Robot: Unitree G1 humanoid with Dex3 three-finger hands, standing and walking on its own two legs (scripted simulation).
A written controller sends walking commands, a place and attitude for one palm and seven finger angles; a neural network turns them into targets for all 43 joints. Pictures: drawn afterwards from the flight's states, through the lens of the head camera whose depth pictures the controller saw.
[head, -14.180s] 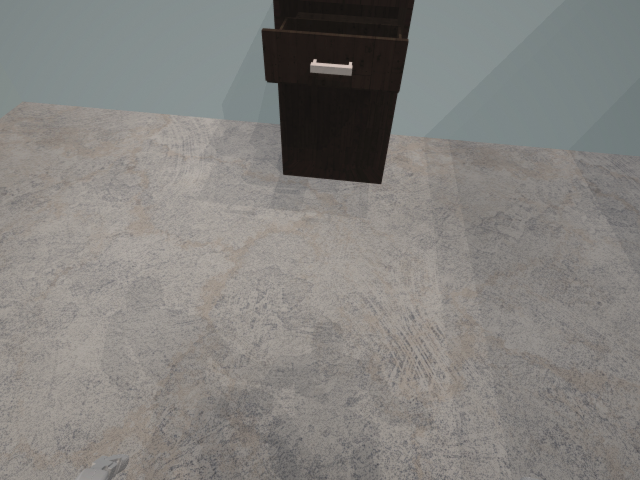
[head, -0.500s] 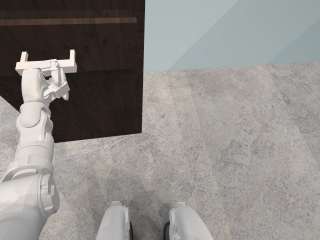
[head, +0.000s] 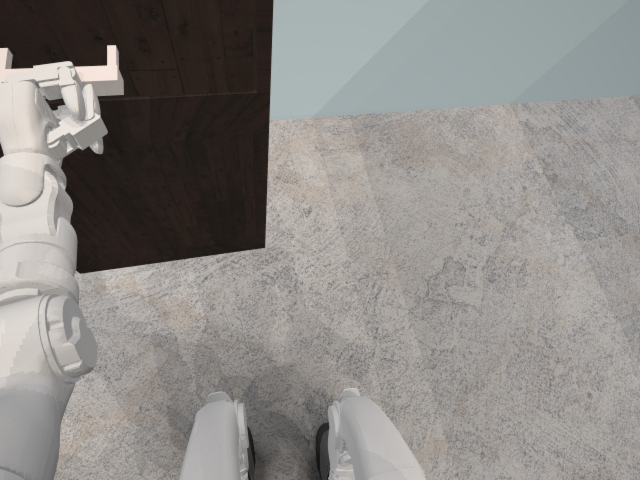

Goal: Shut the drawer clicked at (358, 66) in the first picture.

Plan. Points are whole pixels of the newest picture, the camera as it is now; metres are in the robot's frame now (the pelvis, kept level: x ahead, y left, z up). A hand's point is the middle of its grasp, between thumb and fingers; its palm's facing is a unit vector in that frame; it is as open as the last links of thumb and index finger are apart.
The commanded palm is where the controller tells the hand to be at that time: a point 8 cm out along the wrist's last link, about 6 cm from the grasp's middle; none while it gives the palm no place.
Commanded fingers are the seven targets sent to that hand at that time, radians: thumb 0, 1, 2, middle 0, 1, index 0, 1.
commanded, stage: push the drawer shut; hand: left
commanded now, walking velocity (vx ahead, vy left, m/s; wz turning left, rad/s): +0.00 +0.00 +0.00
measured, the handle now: (59, 69) +0.60 +0.26 +0.06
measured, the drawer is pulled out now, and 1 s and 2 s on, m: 0.00 0.00 0.00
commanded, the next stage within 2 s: pull the fist back off the drawer in 0.14 s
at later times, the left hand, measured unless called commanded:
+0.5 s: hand (81, 114) +0.53 +0.23 +0.06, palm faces +0.12 -0.99 -0.04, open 3.1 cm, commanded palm +0.53 +0.24 +0.06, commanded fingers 0.00 0.90 0.90 -1.40 -1.60 -1.40 -1.60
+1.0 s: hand (85, 130) +0.51 +0.23 +0.06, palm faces +0.16 -0.99 -0.02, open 3.2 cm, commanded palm +0.48 +0.25 +0.06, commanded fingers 0.00 0.90 0.90 -1.40 -1.60 -1.40 -1.60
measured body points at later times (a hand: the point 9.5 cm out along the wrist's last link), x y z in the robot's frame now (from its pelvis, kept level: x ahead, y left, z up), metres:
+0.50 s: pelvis -0.03 +0.00 -0.02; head +0.14 +0.06 +0.39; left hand +0.52 +0.29 +0.06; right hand -0.03 -0.27 -0.11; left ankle +0.05 +0.10 -0.63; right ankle +0.02 -0.12 -0.62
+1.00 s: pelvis +0.01 +0.01 +0.01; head +0.16 +0.04 +0.44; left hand +0.49 +0.28 +0.06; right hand +0.03 -0.25 -0.10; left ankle +0.05 +0.10 -0.63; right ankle +0.02 -0.12 -0.62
